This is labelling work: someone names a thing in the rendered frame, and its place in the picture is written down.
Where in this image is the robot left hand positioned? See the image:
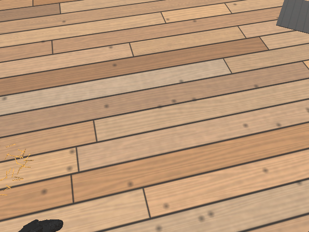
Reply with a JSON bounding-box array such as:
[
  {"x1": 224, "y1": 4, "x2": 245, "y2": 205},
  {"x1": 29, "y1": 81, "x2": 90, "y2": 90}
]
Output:
[{"x1": 18, "y1": 219, "x2": 64, "y2": 232}]

